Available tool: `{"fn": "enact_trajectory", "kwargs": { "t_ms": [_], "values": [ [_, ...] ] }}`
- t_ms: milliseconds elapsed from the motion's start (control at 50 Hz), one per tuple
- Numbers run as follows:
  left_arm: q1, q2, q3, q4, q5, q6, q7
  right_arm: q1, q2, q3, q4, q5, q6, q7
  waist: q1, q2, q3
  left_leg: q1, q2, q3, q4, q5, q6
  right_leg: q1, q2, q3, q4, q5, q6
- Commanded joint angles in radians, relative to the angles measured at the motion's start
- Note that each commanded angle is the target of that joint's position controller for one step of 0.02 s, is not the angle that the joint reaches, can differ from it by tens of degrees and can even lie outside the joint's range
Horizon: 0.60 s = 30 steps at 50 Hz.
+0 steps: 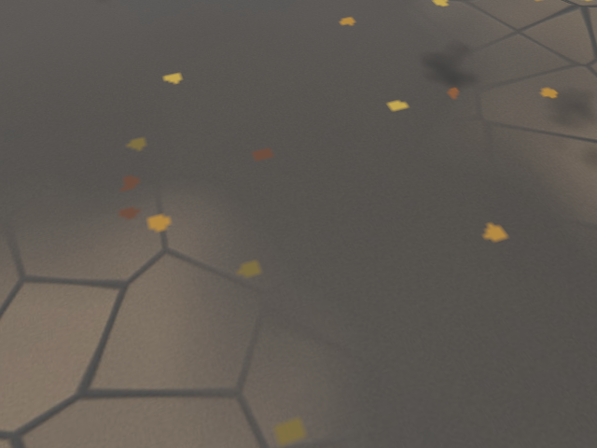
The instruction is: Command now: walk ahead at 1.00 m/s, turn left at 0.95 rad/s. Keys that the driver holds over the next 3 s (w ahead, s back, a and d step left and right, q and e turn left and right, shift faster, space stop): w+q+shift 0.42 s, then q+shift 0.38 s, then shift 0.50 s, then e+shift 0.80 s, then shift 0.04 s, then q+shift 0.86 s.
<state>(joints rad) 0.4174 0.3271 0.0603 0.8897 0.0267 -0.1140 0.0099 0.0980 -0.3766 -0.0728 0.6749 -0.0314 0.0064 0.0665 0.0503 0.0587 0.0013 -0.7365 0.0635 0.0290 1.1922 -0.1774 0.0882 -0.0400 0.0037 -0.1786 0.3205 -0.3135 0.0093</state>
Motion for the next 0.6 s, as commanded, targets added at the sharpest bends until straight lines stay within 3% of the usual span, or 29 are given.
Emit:
{"fn": "enact_trajectory", "kwargs": {
  "t_ms": [20, 60, 100, 140, 160, 180, 200, 220, 240, 260, 280, 320, 340, 380, 420, 440, 500, 520, 540, 560, 580, 600],
  "values": [
    [-0.105, 0.022, -0.013, -0.063, -0.005, -0.034, -0.008, -0.079, 0.043, 0.042, -0.116, 0.002, -0.004, 0.026, -0.073, -0.106, 0.083, -0.008, 0.027, 0.012, -0.154, 0.152, 0.006, -0.073, -0.199, 0.021, -0.199, 0.482, -0.055],
    [-0.073, 0.052, -0.009, -0.049, -0.004, -0.034, -0.005, -0.148, 0.043, 0.052, -0.133, 0.003, -0.005, 0.038, -0.062, -0.076, 0.128, 0.086, -0.010, 0.102, -0.327, 0.208, 0.033, -0.078, -0.179, -0.062, -0.221, 0.641, -0.031],
    [-0.014, 0.110, 0.002, -0.046, -0.001, -0.027, 0.003, -0.147, 0.028, 0.052, -0.124, 0.001, -0.009, 0.037, -0.072, -0.104, 0.092, 0.207, -0.090, 0.179, -0.411, 0.190, 0.067, 0.003, -0.190, -0.098, -0.114, 1.094, -0.006],
    [-0.007, 0.171, 0.017, -0.058, 0.003, 0.003, 0.025, -0.003, -0.020, 0.036, -0.078, 0.002, -0.013, 0.024, -0.164, -0.157, -0.005, 0.383, -0.156, 0.183, -0.435, 0.102, 0.102, 0.061, -0.231, -0.091, 0.133, 1.391, 0.001],
    [-0.046, 0.197, 0.025, -0.077, 0.008, 0.022, 0.031, 0.169, -0.058, 0.016, -0.028, 0.001, -0.016, 0.014, -0.255, -0.172, -0.086, 0.570, -0.175, 0.150, -0.440, 0.056, 0.134, 0.014, -0.259, -0.070, 0.353, 1.435, -0.010],
    [-0.093, 0.199, 0.026, -0.103, 0.013, 0.037, 0.026, 0.389, -0.103, -0.014, 0.047, 0.003, -0.022, -0.007, -0.341, -0.139, -0.170, 0.844, -0.176, 0.073, -0.511, 0.027, 0.178, -0.138, -0.253, -0.052, 0.676, 1.257, -0.023],
    [-0.121, 0.144, 0.023, -0.112, 0.016, 0.039, 0.007, 0.382, -0.156, -0.052, 0.065, 0.040, -0.009, -0.037, -0.307, 0.057, -0.148, 1.014, -0.104, -0.082, -0.586, -0.022, 0.204, -0.404, -0.049, -0.052, 1.088, 0.250, -0.005],
    [-0.016, 0.063, -0.004, -0.228, 0.015, 0.020, 0.001, 0.272, -0.289, -0.067, 0.012, -0.001, 0.009, -0.040, -0.129, 0.188, -0.249, 1.228, 0.147, -0.593, -0.632, 0.167, 0.389, -0.766, 0.025, 0.074, 1.420, -0.203, 0.043],
    [-0.118, 0.107, -0.009, -0.276, 0.006, -0.006, 0.001, 0.328, -0.264, -0.073, -0.023, -0.003, 0.017, -0.057, -0.214, 0.023, -0.354, 1.260, 0.212, -0.825, -0.832, -0.116, 0.455, -0.886, 0.010, 0.259, 1.427, -0.139, 0.039],
    [-0.169, 0.111, -0.016, -0.282, 0.007, -0.020, -0.001, 0.295, -0.203, -0.063, 0.004, 0.006, 0.009, -0.070, -0.171, -0.088, -0.154, 1.066, 0.204, -0.805, -0.941, -0.195, 0.397, -0.908, -0.054, 0.279, 1.282, -0.081, 0.026],
    [-0.186, 0.104, -0.019, -0.282, 0.014, -0.016, -0.001, 0.261, -0.154, -0.049, 0.024, 0.010, -0.006, -0.074, -0.102, -0.141, -0.036, 0.875, 0.157, -0.717, -0.954, -0.130, 0.346, -0.837, -0.093, 0.275, 1.143, -0.061, 0.027],
    [-0.141, 0.090, -0.026, -0.261, 0.048, 0.030, 0.001, 0.203, -0.113, -0.029, 0.021, 0.012, -0.040, -0.080, -0.009, -0.164, 0.048, 0.589, 0.068, -0.556, -0.958, 0.026, 0.309, -0.671, -0.126, 0.271, 1.009, -0.109, 0.053],
    [-0.141, 0.080, -0.027, -0.264, 0.052, 0.053, -0.001, 0.198, -0.095, -0.020, 0.022, 0.016, -0.053, -0.076, 0.010, -0.159, 0.061, 0.487, 0.034, -0.510, -0.970, 0.038, 0.302, -0.617, -0.139, 0.262, 0.936, -0.144, 0.067],
    [-0.247, 0.045, -0.040, -0.319, 0.044, 0.066, -0.010, 0.184, -0.103, -0.023, 0.020, 0.021, -0.073, -0.068, 0.004, -0.128, 0.096, 0.334, -0.031, -0.435, -1.007, 0.057, 0.282, -0.539, -0.145, 0.222, 0.733, -0.048, 0.082],
    [-0.352, 0.006, -0.057, -0.361, 0.020, 0.063, -0.025, 0.178, -0.109, -0.031, 0.017, 0.022, -0.081, -0.061, -0.025, -0.080, 0.101, 0.245, -0.092, -0.383, -1.019, 0.066, 0.229, -0.407, -0.122, 0.203, 0.520, 0.195, 0.076],
    [-0.373, -0.002, -0.061, -0.364, 0.008, 0.060, -0.028, 0.186, -0.114, -0.037, 0.021, 0.024, -0.080, -0.056, -0.043, -0.070, 0.100, 0.249, -0.108, -0.365, -0.990, 0.201, 0.199, -0.350, -0.092, 0.186, 0.427, 0.304, 0.067],
    [-0.373, 0.028, -0.053, -0.358, 0.000, 0.048, -0.017, 0.274, -0.133, -0.053, 0.051, 0.034, -0.061, -0.054, -0.095, -0.043, 0.026, 0.425, -0.110, -0.384, -0.815, 0.503, 0.107, -0.260, -0.003, 0.178, 0.266, 0.386, 0.037],
    [-0.338, 0.055, -0.043, -0.348, 0.005, 0.043, -0.008, 0.287, -0.138, -0.056, 0.054, 0.034, -0.055, -0.059, -0.086, -0.037, -0.010, 0.484, -0.122, -0.404, -0.722, 0.574, 0.071, -0.212, 0.029, 0.191, 0.220, 0.359, 0.031],
    [-0.263, 0.086, -0.031, -0.330, 0.007, 0.037, 0.003, 0.269, -0.155, -0.060, 0.048, 0.034, -0.053, -0.064, -0.040, -0.027, -0.058, 0.513, -0.136, -0.409, -0.589, 0.627, 0.034, -0.126, 0.043, 0.199, 0.182, 0.358, 0.026],
    [-0.118, 0.118, -0.017, -0.296, 0.009, 0.025, 0.014, 0.231, -0.148, -0.059, 0.034, 0.041, -0.057, -0.064, 0.048, -0.039, -0.122, 0.473, -0.171, -0.385, -0.374, 0.565, -0.004, 0.037, 0.001, 0.219, 0.126, 0.441, 0.011],
    [0.037, 0.182, 0.000, -0.272, 0.029, 0.016, 0.023, 0.236, -0.039, -0.033, 0.002, 0.056, -0.062, -0.068, 0.090, -0.138, -0.247, 0.324, -0.222, -0.297, -0.074, 0.069, -0.033, 0.282, -0.230, 0.372, 0.175, 0.608, -0.029],
    [0.044, 0.233, 0.009, -0.300, 0.043, 0.027, 0.014, 0.383, 0.018, -0.015, -0.043, 0.084, -0.053, -0.089, 0.001, -0.364, -0.472, 0.140, -0.293, -0.177, 0.222, -0.556, -0.057, 0.500, -0.604, 0.755, 0.241, 1.003, -0.156]
  ]
}}
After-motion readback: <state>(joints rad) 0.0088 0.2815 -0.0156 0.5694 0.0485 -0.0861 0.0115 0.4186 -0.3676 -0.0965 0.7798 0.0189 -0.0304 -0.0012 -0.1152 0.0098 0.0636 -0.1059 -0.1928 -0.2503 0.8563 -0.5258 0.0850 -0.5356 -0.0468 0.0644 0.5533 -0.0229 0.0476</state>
